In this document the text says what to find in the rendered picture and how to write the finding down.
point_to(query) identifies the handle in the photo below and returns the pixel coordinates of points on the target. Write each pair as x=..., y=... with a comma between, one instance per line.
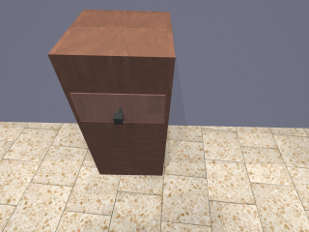
x=118, y=117

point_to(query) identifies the drawer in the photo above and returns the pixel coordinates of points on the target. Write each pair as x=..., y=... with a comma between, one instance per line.
x=136, y=108

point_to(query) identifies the cabinet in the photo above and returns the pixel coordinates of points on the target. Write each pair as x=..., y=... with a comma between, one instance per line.
x=119, y=52

